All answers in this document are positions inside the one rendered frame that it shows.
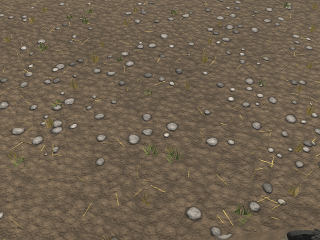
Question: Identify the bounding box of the right robot hand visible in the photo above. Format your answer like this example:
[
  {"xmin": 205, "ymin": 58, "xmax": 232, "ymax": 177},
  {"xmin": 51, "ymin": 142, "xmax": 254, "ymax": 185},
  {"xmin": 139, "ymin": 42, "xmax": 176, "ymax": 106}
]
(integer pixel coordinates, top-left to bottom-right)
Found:
[{"xmin": 286, "ymin": 228, "xmax": 320, "ymax": 240}]

